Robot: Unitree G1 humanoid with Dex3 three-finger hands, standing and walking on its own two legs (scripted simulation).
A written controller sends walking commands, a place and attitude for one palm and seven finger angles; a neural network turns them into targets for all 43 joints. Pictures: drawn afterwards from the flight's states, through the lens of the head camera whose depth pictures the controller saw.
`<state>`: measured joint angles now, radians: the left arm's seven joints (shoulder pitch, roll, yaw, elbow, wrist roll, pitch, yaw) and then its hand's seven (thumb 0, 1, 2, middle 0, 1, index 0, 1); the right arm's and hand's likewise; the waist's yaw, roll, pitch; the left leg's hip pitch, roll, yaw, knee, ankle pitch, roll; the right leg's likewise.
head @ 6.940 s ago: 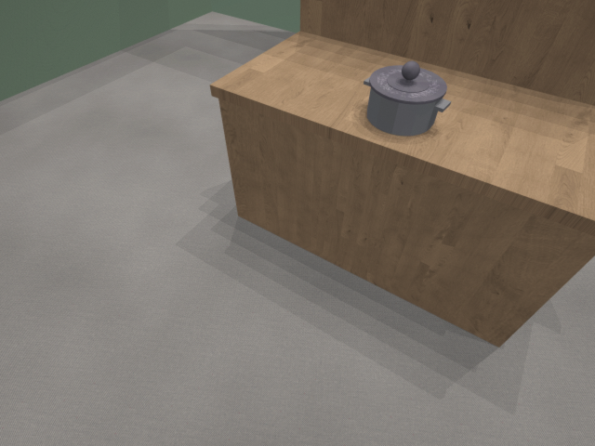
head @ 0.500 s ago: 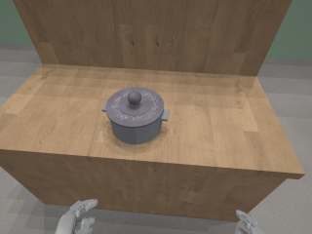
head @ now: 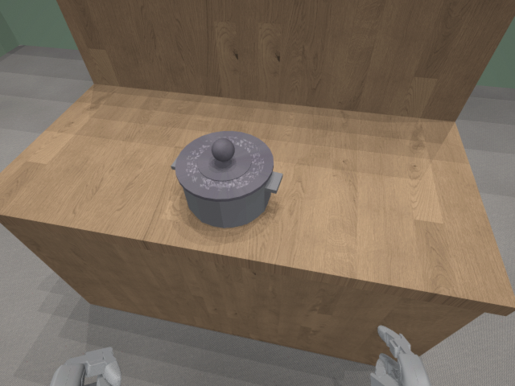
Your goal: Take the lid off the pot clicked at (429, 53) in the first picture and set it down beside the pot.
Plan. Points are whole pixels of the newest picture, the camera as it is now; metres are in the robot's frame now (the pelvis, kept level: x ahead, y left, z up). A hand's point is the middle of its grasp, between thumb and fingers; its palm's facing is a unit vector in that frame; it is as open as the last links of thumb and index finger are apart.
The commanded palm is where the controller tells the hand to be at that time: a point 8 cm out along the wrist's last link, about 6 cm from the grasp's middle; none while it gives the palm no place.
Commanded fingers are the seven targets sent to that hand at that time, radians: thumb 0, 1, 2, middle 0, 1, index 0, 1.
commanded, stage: raise the hand higher, near the body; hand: left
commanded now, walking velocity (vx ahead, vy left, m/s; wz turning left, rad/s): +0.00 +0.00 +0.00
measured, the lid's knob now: (223, 149) +0.54 +0.13 +0.05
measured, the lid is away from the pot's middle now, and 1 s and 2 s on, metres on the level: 0.00 0.00 0.00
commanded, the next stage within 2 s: reach forward and open the fingers in 0.72 s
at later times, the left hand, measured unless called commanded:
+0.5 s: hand (96, 336) +0.17 +0.24 +0.04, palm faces +0.24 -0.88 -0.41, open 3.1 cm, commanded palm +0.12 +0.27 +0.08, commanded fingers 0.00 0.90 0.90 -1.30 -1.50 -1.30 -1.50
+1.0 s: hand (61, 301) +0.19 +0.27 +0.09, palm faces -0.01 -0.25 -0.97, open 3.0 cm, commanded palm +0.17 +0.28 +0.14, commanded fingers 0.00 0.61 0.99 -1.17 -1.15 -1.17 -1.15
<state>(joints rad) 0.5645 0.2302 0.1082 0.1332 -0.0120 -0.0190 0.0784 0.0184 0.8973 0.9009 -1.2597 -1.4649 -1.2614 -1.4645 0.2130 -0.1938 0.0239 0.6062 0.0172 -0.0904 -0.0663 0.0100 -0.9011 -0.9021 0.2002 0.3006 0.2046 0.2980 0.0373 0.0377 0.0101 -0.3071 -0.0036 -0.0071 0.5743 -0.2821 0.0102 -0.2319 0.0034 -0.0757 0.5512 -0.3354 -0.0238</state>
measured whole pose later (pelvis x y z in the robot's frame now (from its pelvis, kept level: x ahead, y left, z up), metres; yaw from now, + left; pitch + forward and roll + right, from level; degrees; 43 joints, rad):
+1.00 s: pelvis +0.00 +0.02 +0.01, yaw -3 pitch +1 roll +0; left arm 0.55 0.52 0.12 -0.43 0.67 0.07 0.07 0.01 0.83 0.90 -1.25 -1.45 -1.25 -1.45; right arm 0.14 -0.25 0.02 0.55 0.01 0.06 0.00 0.01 -0.90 -0.90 0.20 0.30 0.20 0.30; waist 0.08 0.09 -0.01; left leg -0.27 -0.01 0.05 0.51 -0.26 0.04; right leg -0.21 -0.01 -0.02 0.49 -0.29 0.00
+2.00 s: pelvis -0.03 +0.04 +0.01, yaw +0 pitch -1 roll -1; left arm -0.10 0.67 0.02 -0.09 0.78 -0.02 -0.31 0.00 -0.29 1.35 -0.82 -0.09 -0.82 -0.09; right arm 0.12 -0.28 0.01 0.55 0.04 0.10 0.03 0.01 -0.90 -0.90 0.20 0.30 0.20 0.30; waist 0.04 0.12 0.04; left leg -0.25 -0.05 0.02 0.42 -0.17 0.07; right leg -0.18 -0.04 -0.05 0.41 -0.22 0.03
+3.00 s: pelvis +0.00 +0.02 +0.01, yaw +0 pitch +4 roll +1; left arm -0.69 0.51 -0.24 0.43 0.86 0.14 -0.35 0.00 -0.30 1.38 -0.82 -0.08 -0.82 -0.08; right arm 0.17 -0.29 0.01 0.60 0.08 0.15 0.03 0.01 -0.91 -0.90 0.20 0.30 0.20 0.30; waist -0.03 0.10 0.00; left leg -0.32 -0.04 0.02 0.47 -0.22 0.04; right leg -0.27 -0.04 -0.05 0.50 -0.30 0.00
